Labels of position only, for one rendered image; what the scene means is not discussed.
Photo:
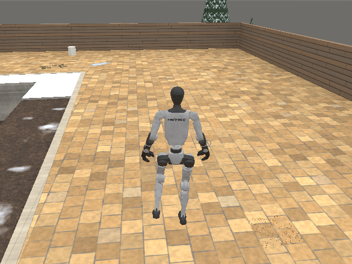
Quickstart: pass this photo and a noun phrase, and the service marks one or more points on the right robot forearm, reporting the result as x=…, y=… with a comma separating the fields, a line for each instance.
x=203, y=144

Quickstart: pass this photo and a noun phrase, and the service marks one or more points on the robot left upper arm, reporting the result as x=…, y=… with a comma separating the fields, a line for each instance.
x=156, y=124

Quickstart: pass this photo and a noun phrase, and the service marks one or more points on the left robot forearm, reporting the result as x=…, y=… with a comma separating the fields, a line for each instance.
x=148, y=144

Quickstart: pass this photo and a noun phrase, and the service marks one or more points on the right robot hand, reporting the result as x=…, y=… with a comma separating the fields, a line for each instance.
x=202, y=153

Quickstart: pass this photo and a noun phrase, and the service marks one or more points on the robot right upper arm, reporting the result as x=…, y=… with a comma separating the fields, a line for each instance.
x=197, y=125

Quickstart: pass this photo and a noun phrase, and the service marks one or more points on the humanoid robot head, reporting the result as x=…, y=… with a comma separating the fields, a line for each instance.
x=177, y=94

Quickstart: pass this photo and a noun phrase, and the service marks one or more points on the left robot hand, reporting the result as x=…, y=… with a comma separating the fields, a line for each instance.
x=149, y=154

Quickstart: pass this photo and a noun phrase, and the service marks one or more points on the right robot shin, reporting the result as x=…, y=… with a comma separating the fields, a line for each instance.
x=184, y=197

